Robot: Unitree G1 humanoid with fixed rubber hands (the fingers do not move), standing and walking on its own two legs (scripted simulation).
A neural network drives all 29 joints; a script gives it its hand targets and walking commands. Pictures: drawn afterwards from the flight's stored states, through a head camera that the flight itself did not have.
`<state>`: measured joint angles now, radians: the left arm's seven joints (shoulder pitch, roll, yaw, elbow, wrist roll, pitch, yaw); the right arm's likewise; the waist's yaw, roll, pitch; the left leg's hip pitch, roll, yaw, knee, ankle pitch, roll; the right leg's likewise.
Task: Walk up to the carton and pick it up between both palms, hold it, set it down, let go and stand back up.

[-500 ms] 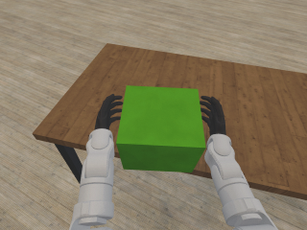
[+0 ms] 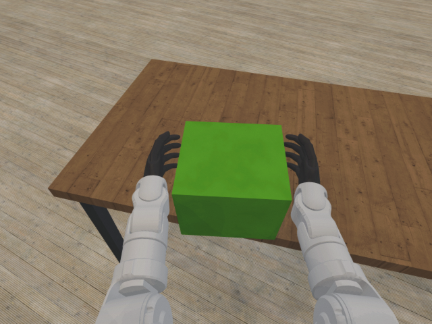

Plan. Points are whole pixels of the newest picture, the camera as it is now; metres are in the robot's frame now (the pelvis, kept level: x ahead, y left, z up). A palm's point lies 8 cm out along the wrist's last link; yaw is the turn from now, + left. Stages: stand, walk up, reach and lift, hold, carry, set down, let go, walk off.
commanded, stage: set down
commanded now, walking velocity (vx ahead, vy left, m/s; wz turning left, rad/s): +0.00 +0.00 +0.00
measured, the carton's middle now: (230, 180) +0.40 -0.01 +0.04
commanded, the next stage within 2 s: none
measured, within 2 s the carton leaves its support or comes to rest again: rests again in 0.78 s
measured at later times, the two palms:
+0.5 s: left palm (161, 172) +0.41 +0.12 +0.06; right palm (303, 174) +0.39 -0.16 +0.07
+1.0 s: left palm (164, 174) +0.42 +0.12 +0.04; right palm (301, 179) +0.39 -0.16 +0.05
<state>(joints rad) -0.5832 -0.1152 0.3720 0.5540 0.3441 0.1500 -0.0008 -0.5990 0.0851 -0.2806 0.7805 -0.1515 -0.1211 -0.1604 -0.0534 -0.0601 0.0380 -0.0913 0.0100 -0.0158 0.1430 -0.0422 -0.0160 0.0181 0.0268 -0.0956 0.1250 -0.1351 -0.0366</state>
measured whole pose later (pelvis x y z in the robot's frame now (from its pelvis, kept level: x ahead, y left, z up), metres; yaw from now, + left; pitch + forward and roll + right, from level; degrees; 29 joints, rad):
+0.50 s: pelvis +0.00 +0.00 +0.00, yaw +0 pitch +7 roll +0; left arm -0.70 -0.09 0.48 0.83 0.37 -0.02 0.01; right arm -0.69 0.12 -0.48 0.86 -0.36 -0.14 -0.12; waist -0.06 -0.01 -0.05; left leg -0.24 0.01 -0.02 0.13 -0.01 -0.01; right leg -0.13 0.03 -0.10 0.12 -0.11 -0.04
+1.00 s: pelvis +0.00 +0.01 +0.00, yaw -1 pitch +13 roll +0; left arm -0.74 -0.09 0.51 0.92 0.39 -0.13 0.03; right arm -0.69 0.12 -0.54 0.87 -0.43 -0.22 -0.11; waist -0.05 0.01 -0.09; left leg -0.35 0.01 -0.01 0.12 0.01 -0.01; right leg -0.25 0.03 -0.09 0.11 -0.09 -0.03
